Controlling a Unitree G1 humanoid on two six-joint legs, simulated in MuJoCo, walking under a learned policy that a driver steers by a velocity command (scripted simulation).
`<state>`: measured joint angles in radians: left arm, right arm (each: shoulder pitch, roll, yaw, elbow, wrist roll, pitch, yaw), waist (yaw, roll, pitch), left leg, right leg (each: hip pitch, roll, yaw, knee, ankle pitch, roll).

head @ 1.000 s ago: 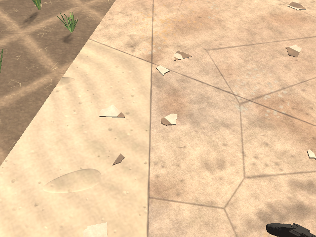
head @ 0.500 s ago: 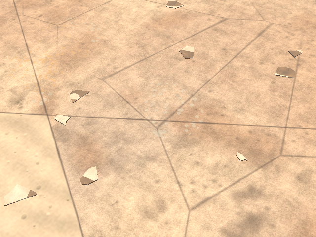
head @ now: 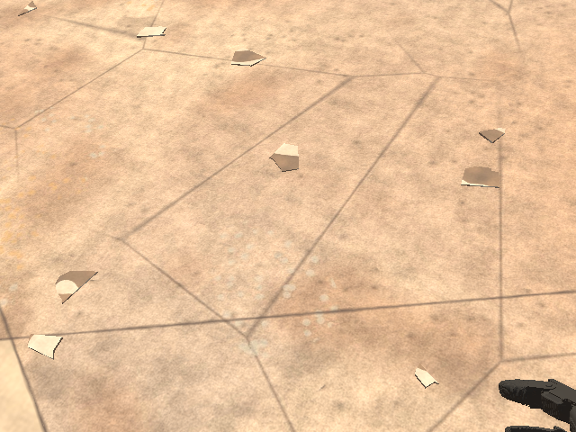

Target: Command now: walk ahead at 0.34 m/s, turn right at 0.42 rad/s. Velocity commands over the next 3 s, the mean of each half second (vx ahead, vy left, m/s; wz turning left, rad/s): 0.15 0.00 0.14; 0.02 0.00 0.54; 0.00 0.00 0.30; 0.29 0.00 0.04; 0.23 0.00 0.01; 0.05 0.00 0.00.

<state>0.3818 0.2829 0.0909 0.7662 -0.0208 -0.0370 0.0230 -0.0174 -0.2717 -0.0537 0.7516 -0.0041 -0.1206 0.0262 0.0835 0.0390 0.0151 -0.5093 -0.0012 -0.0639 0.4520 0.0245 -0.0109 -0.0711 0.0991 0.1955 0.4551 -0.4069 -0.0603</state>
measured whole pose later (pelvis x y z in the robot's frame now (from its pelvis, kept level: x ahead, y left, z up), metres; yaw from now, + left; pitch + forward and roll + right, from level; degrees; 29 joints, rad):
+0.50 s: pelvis +0.12 +0.00 +0.01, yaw +8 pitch +2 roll +0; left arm 0.16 0.26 0.06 0.68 0.03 -0.01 0.04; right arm 0.17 -0.32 -0.08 0.79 0.02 0.01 -0.01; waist -0.03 0.03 0.03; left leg -0.45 -0.08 -0.10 0.82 -0.46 -0.01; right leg -0.30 0.00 0.03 0.50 -0.22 -0.01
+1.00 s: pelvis +0.12 +0.05 +0.01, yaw +26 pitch +3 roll -2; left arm 0.14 0.33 0.10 0.71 0.01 0.01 0.05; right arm 0.17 -0.30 -0.07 0.66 0.00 0.03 -0.01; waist 0.00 -0.03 0.05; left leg -0.30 -0.04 -0.06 0.47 -0.21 0.06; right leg -0.56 -0.01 0.03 1.10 -0.41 0.08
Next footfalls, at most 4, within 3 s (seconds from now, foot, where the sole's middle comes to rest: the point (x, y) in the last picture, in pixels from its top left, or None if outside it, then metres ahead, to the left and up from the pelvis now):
0.02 left None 0.19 0.13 -0.77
0.42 right None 0.20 -0.10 -0.77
0.80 left None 0.12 0.16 -0.77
1.28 right None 0.24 -0.05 -0.77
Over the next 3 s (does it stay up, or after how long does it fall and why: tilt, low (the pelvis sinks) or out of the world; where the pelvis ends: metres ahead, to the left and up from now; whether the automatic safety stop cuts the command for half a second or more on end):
stays up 0.47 0.21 0.00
